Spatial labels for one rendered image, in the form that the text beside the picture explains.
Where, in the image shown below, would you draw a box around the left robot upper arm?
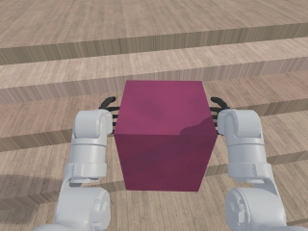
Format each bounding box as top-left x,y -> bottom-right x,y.
32,187 -> 111,231

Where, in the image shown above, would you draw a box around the robot left forearm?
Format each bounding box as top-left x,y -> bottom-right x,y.
54,109 -> 113,222

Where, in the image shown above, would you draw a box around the robot right forearm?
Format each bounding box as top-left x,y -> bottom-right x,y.
217,109 -> 287,223

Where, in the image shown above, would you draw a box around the robot right hand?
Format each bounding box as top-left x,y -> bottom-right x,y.
210,96 -> 230,136

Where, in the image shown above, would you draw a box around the robot left hand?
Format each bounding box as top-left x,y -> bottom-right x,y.
98,96 -> 120,134

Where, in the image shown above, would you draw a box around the right robot upper arm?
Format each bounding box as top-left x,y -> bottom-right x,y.
224,187 -> 308,231

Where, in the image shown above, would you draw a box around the carton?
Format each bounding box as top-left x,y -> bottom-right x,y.
114,80 -> 218,193

